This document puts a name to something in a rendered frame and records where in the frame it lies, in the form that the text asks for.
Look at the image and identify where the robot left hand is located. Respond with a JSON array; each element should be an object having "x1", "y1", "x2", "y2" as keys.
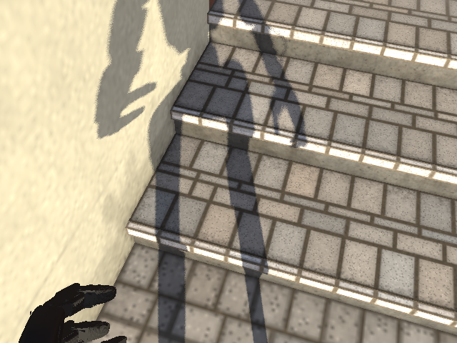
[{"x1": 19, "y1": 283, "x2": 127, "y2": 343}]

